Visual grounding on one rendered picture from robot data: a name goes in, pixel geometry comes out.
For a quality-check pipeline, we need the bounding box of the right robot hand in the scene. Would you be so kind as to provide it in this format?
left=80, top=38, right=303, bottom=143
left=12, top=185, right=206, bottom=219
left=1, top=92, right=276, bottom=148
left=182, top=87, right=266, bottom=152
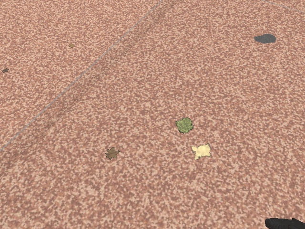
left=265, top=218, right=305, bottom=229

